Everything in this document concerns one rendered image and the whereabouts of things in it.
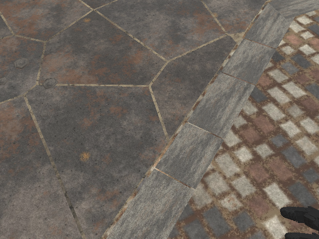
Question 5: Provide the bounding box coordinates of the robot right hand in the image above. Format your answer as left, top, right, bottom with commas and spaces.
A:
280, 206, 319, 239

